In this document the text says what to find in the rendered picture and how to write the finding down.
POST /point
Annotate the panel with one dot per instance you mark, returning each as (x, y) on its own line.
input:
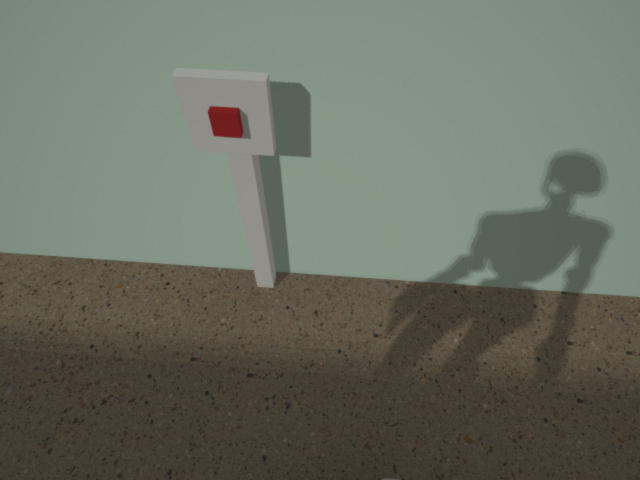
(197, 90)

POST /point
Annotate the button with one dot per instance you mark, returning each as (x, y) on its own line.
(225, 121)

